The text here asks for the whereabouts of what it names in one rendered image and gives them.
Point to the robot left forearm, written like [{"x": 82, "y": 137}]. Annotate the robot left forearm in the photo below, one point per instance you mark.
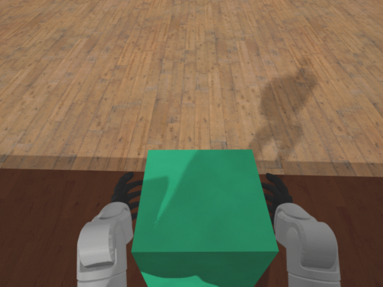
[{"x": 101, "y": 248}]

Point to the robot right forearm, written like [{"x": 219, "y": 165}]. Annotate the robot right forearm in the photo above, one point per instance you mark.
[{"x": 311, "y": 248}]

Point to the carton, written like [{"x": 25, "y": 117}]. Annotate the carton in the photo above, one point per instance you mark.
[{"x": 202, "y": 220}]

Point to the right robot hand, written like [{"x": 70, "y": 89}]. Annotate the right robot hand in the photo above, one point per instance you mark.
[{"x": 280, "y": 192}]

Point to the left robot hand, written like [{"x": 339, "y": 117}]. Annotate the left robot hand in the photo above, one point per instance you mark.
[{"x": 121, "y": 190}]

